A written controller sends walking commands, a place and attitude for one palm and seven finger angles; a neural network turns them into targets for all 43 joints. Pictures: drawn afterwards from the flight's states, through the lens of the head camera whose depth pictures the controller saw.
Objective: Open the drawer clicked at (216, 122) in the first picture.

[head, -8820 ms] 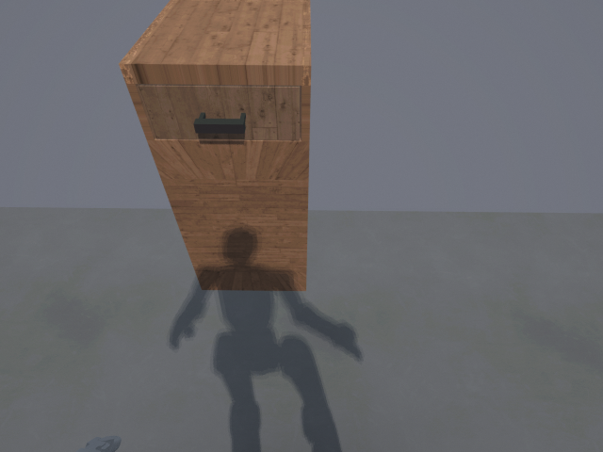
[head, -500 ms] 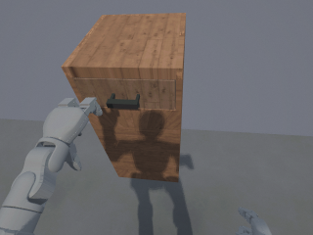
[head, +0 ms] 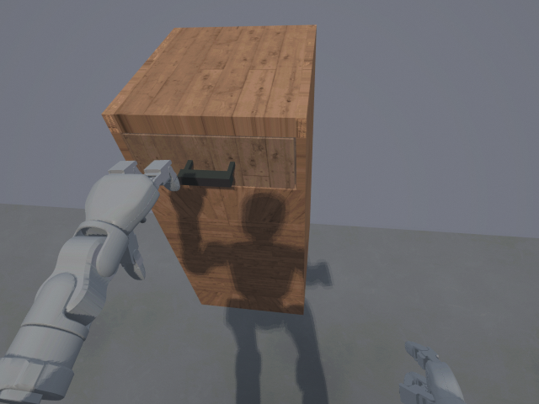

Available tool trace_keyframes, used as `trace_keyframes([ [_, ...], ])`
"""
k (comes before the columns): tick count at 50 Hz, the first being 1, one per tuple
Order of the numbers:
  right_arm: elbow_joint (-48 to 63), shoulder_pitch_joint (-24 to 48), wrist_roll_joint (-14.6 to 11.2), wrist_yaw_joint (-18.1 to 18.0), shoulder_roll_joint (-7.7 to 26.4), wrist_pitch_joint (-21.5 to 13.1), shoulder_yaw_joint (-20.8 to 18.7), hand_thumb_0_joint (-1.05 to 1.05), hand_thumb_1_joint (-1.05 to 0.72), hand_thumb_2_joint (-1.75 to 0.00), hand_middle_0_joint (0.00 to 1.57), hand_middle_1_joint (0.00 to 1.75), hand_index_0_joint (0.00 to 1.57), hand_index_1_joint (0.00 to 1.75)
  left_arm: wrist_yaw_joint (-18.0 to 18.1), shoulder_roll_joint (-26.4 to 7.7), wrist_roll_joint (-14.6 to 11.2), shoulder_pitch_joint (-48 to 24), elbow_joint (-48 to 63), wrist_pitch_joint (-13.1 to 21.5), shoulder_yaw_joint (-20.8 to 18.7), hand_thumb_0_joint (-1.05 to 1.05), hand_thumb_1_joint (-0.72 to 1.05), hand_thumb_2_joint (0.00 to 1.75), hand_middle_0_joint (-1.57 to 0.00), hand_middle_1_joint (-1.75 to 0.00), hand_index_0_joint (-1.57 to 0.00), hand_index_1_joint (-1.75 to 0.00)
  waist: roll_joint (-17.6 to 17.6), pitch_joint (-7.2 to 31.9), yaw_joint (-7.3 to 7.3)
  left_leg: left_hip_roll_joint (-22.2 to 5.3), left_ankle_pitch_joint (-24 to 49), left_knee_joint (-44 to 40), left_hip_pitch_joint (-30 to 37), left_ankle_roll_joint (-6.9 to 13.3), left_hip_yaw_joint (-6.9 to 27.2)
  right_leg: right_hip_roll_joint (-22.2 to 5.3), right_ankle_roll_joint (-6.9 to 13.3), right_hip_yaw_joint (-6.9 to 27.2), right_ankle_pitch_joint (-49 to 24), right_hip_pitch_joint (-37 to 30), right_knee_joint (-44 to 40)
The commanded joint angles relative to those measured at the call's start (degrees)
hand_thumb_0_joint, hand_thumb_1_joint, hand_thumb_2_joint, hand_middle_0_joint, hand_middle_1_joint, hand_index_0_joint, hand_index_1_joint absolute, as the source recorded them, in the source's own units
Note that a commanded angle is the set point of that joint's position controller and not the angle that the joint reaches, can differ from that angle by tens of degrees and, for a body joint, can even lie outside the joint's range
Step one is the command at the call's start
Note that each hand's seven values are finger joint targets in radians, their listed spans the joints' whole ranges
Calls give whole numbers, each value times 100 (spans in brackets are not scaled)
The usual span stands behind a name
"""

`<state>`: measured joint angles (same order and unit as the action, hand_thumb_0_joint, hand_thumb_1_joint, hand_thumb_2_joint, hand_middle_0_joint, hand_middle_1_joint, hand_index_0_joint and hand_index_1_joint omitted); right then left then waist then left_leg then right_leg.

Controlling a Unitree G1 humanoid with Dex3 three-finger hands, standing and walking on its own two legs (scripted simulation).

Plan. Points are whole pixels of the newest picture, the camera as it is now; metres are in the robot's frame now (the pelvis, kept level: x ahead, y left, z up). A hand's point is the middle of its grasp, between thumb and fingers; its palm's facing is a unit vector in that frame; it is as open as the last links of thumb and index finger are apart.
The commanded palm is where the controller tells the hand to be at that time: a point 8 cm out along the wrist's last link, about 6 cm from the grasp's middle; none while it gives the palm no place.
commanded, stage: move the hooked fingers above the handle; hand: left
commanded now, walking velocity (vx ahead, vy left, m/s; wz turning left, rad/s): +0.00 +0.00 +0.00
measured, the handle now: (208, 171) +0.55 +0.22 +0.01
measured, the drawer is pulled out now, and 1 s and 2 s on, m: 0.00 0.00 0.00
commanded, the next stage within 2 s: none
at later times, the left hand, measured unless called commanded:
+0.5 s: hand (170, 194) +0.40 +0.22 +0.09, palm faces +0.02 -0.04 -1.00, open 13.8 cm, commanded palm +0.38 +0.23 +0.15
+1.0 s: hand (191, 177) +0.46 +0.21 +0.07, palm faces -0.04 -0.03 -1.00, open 13.8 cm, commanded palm +0.45 +0.22 +0.13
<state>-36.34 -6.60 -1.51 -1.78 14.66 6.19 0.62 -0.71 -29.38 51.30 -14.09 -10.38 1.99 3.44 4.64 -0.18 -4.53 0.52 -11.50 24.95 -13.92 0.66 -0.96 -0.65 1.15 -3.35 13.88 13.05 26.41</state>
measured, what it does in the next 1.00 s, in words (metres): stands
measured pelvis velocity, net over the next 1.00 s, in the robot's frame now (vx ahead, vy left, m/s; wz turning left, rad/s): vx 0.03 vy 0.00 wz -0.02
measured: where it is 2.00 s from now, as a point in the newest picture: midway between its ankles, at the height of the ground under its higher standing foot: outside the picture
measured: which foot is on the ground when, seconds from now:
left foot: down 0.00-1.00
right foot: down 0.00-1.00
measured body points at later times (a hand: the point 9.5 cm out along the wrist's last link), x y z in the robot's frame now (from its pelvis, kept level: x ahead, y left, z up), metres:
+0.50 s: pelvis +0.02 +0.00 -0.01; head +0.05 -0.03 +0.44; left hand +0.39 +0.22 +0.15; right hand +0.15 -0.25 -0.14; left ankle +0.02 +0.11 -0.74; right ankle +0.00 -0.10 -0.74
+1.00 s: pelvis +0.03 +0.00 -0.01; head +0.07 -0.02 +0.43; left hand +0.46 +0.21 +0.13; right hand +0.11 -0.26 -0.15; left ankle +0.02 +0.11 -0.74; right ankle +0.00 -0.10 -0.74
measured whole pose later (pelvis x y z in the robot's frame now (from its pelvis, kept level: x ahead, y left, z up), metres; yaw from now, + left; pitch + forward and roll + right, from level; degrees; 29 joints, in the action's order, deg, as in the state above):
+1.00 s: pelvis +0.03 +0.00 -0.01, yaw -1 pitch +9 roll +0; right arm -37.9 -15.3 -1.7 -1.7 15.4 8.5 -2.8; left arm 5.1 -27.1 57.0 -37.7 -40.9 3.8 5.9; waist 3.0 4.3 0.4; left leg 0.1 -17.2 33.8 -26.0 0.8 -1.9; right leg -0.5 1.1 -2.3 18.9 25.2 34.7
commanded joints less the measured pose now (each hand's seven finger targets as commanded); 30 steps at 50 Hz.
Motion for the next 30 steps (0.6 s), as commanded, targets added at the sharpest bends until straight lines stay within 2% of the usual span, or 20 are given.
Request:
trace_keyframes([
  [1,723,427,4,-71,620,-204,-270,0,-90,-90,20,30,20,30,301,-1245,17,-2195,703,68,-724,0,-50,30,-30,-120,-30,-120,-408,1368,152,178,842,-128,290,148,-85,86,32,294,-834,-296,-384],
  [3,743,355,14,-59,641,-199,-300,0,-90,-90,20,30,20,30,328,-1357,53,-2271,725,77,-797,0,-50,30,-30,-120,-30,-120,-316,1621,108,182,1003,-76,345,150,-72,93,53,300,-1003,-377,-290],
  [4,749,346,20,-65,653,-183,-305,0,-90,-90,20,30,20,30,335,-1393,48,-2199,595,59,-843,0,-50,30,-30,-120,-30,-120,-323,1608,100,182,1003,-61,287,147,-73,96,55,305,-1009,-403,-283],
  [6,740,274,0,-57,659,-159,-324,0,-90,-90,20,30,20,30,319,-1217,36,-2343,536,76,-666,0,-50,30,-30,-120,-30,-120,-443,1593,160,175,1040,-22,244,168,-78,94,41,296,-1107,-319,-237],
  [7,740,251,-2,-55,664,-153,-330,0,-90,-90,20,30,20,30,328,-1285,33,-2357,477,82,-718,0,-50,30,-30,-120,-30,-120,-361,1577,145,169,1041,-21,228,161,-75,93,54,297,-1117,-312,-217],
  [9,756,202,10,-53,698,-138,-371,0,-90,-90,20,30,20,30,370,-1476,58,-2342,551,124,-915,0,-50,30,-30,-120,-30,-120,-463,1831,104,181,1226,45,220,174,-66,112,53,310,-1303,-449,-135],
  [11,729,136,-8,-38,663,-135,-390,0,-90,-90,20,30,20,30,406,-1172,71,-2585,555,144,-606,0,-50,30,-30,-120,-30,-120,-352,1806,192,159,1272,87,293,170,-71,112,56,273,-1337,-241,-80],
  [15,717,-1,-5,-15,692,-114,-430,0,-90,-90,20,30,20,30,554,-1370,126,-2625,462,133,-825,0,-50,30,-30,-120,-30,-120,-419,2085,115,157,1484,157,260,174,-56,129,74,282,-1498,-356,50],
  [16,705,-8,-9,-22,684,-100,-437,0,-90,-90,20,30,20,30,591,-1397,133,-2555,333,97,-881,0,-50,30,-30,-120,-30,-120,-454,2048,112,159,1451,174,211,176,-68,132,70,285,-1504,-339,60],
  [18,651,-66,-33,-26,701,-70,-434,0,-90,-90,20,30,20,30,638,-1394,162,-2606,-2,14,-887,0,-50,30,-30,-120,-30,-120,-509,1839,147,149,1352,163,74,169,-97,139,70,261,-1437,-233,63],
  [19,656,-68,-34,-29,724,-66,-441,0,-90,-90,20,30,20,30,649,-1399,190,-2691,-82,-12,-879,0,-50,30,-30,-120,-30,-120,-597,1869,150,151,1341,166,45,175,-97,146,69,273,-1390,-253,52],
  [21,686,-84,-45,-21,702,-66,-446,0,-90,-90,20,30,20,30,666,-1235,226,-2871,-18,-55,-658,0,-50,30,-30,-120,-30,-120,-404,1958,193,147,1350,201,131,181,-94,148,80,271,-1381,-159,102],
  [24,660,-189,-38,-31,717,-61,-475,0,-90,-90,20,30,20,30,647,-1086,282,-3196,-168,-85,-467,0,-50,30,-30,-120,-30,-120,-460,2027,312,129,1405,285,207,183,-70,172,87,260,-1359,-15,143],
  [25,662,-226,-40,-35,703,-71,-479,0,-90,-90,20,30,20,30,637,-1031,275,-3232,-199,-81,-402,0,-50,30,-30,-120,-30,-120,-389,2008,310,117,1407,299,246,194,-58,173,91,252,-1360,59,159],
  [26,629,-269,-35,-38,718,-62,-482,0,-90,-90,20,30,20,30,647,-1141,290,-3339,-248,-60,-480,0,-50,30,-30,-120,-30,-120,-388,2050,324,119,1436,326,253,194,-60,182,94,258,-1411,62,175],
  [29,621,-357,-15,-44,720,-33,-493,0,-90,-90,20,30,20,30,657,-1161,331,-3438,-427,-35,-522,0,-50,30,-30,-120,-30,-120,-540,2200,309,127,1629,404,210,191,-40,186,103,256,-1577,-4,256],
  [30,628,-362,-27,-37,701,-37,-487,0,-90,-90,20,30,20,30,666,-1059,325,-3503,-462,-28,-433,0,-50,30,-30,-120,-30,-120,-450,2150,323,124,1640,419,193,193,-26,189,106,247,-1597,76,282],
])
